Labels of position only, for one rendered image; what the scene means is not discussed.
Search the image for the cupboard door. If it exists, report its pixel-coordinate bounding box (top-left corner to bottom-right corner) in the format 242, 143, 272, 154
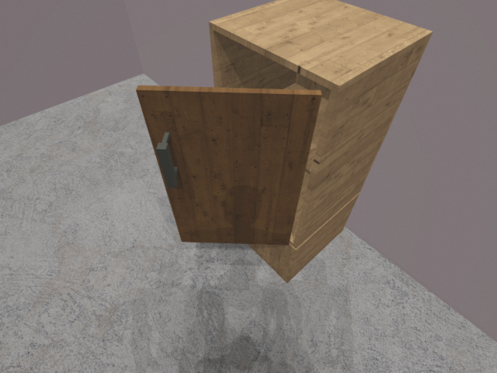
136, 85, 322, 245

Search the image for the handle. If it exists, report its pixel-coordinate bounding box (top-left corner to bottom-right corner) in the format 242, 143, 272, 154
156, 132, 178, 188

